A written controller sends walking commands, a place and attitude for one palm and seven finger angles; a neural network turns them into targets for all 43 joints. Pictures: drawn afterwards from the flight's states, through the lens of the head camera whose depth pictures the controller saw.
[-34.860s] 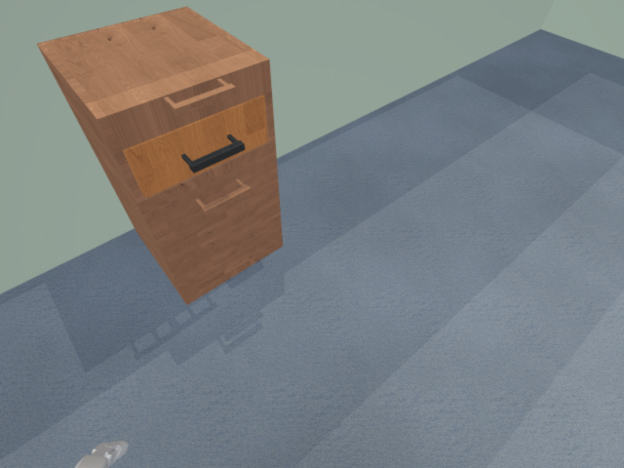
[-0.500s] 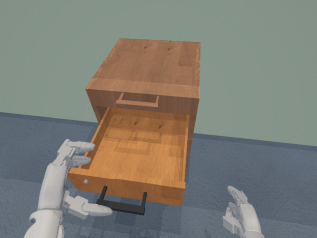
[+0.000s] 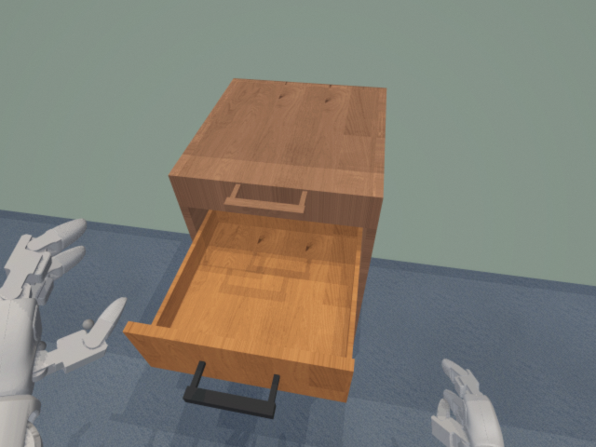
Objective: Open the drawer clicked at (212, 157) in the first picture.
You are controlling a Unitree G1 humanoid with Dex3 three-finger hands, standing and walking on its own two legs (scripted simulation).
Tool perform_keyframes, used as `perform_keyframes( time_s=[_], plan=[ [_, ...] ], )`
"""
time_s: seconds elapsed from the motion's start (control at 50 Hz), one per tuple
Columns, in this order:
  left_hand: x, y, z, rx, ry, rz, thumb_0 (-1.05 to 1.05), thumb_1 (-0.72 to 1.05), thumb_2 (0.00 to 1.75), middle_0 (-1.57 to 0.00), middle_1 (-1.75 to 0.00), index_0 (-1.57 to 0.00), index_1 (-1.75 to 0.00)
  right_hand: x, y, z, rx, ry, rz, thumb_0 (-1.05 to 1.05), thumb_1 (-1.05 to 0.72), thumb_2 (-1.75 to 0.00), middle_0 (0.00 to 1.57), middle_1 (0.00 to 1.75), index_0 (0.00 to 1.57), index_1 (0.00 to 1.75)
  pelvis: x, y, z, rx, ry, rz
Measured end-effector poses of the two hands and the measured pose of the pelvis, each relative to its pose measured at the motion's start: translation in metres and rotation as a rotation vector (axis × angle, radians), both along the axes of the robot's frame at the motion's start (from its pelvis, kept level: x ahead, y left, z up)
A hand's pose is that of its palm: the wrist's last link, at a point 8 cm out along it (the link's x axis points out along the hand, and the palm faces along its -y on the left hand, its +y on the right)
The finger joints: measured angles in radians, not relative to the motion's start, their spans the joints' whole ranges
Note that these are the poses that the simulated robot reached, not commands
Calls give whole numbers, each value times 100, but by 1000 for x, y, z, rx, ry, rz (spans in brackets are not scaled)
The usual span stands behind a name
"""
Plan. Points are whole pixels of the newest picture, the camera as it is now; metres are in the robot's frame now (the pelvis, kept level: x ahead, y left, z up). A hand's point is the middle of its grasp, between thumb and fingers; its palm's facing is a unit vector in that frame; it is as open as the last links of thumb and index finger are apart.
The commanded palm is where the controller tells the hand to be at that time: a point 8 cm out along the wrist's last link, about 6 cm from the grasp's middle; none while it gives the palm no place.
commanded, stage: draw the hand back to the body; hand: left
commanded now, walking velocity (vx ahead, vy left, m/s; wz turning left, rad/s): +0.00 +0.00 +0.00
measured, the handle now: (233, 388) +0.24 +0.15 -0.16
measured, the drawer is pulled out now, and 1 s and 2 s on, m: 0.30 0.30 0.30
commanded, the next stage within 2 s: step back with the hand held close in 0.32 s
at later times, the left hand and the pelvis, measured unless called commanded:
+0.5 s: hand (79, 326) +0.18 +0.23 +0.17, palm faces +0.42 -0.78 -0.46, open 7.5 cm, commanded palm +0.12 +0.27 +0.17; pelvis -0.01 -0.01 +0.00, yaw +1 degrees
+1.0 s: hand (38, 393) +0.12 +0.24 +0.16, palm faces +0.35 -0.80 -0.49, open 7.4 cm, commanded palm +0.06 +0.28 +0.17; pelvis -0.07 +0.00 -0.01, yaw +1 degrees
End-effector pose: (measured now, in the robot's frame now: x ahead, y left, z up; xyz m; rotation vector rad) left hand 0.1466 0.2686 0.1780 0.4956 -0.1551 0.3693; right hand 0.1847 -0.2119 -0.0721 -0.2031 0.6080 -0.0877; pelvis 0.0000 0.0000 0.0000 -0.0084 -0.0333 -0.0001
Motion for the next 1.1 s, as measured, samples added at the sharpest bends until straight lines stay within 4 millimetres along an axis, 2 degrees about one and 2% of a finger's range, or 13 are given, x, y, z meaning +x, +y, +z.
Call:
perform_keyframes(
  time_s=[0.1,0.28,0.44,0.54,0.66,0.78,0.92,1.1],
  plan=[
    [-3,5,9,19,-38,29,1,56,76,-24,-51,-23,-51,3,0,1,16,-12,0,2,-90,-90,20,30,20,30,-2,-2,0,1,-3,0],
    [-6,-6,-6,-27,19,14,1,81,86,-22,-35,-21,-35,-1,-5,-1,15,-3,3,2,-90,-90,20,30,20,30,-4,-7,0,3,0,2],
    [-12,-8,4,4,-14,23,1,87,89,-22,-31,-21,-31,-6,-10,-4,22,2,-10,2,-90,-90,20,30,20,30,-5,-11,-1,3,-5,6],
    [-7,-1,14,68,-54,17,1,88,90,-22,-30,-21,-30,-11,-14,-8,15,41,-7,2,-90,-90,20,30,20,30,-13,-11,-2,-5,26,25],
    [-7,-5,-1,68,40,-53,1,89,90,-21,-30,-20,-30,-25,-24,-13,-2,102,-66,2,-90,-90,20,30,20,30,-22,-5,-3,0,63,22],
    [-22,0,-5,92,85,-92,1,88,90,-22,-30,-21,-30,-42,-26,-12,-28,132,-105,2,-90,-90,20,30,20,30,-34,0,-5,2,74,23],
    [-47,11,2,102,6,-67,1,88,90,-22,-30,-21,-30,-54,-16,-5,-38,106,-83,2,-90,-90,20,30,20,29,-55,2,-7,1,73,26],
    [-81,8,-3,55,-66,-46,1,89,90,-22,-30,-21,-30,-74,-5,0,-32,50,-30,2,-90,-90,20,30,20,30,-82,-1,-12,-6,70,22]
  ],
)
